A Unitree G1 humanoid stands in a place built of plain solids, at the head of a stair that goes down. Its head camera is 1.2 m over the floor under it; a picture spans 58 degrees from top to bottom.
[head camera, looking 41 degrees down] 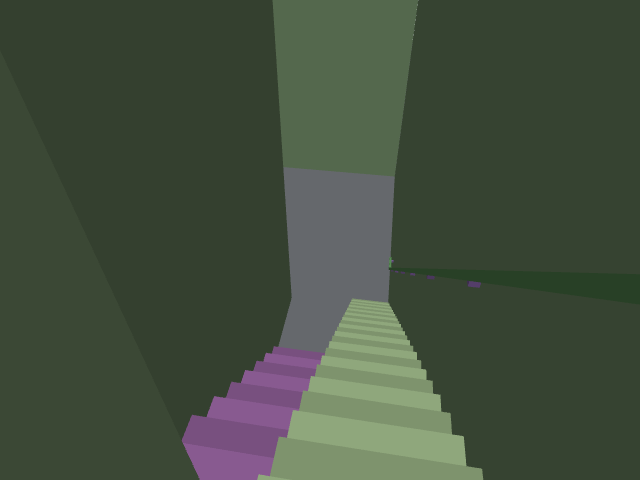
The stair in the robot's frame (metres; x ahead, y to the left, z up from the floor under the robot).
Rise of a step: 0.21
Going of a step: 0.21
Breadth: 0.74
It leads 9 degrees to the right of straight ahead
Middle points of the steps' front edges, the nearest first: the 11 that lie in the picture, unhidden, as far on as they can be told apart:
0.68 -0.21 -0.42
0.89 -0.24 -0.62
1.11 -0.28 -0.83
1.32 -0.31 -1.04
1.53 -0.34 -1.25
1.74 -0.38 -1.46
1.95 -0.41 -1.67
2.17 -0.45 -1.88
2.38 -0.48 -2.09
2.59 -0.51 -2.30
2.81 -0.55 -2.51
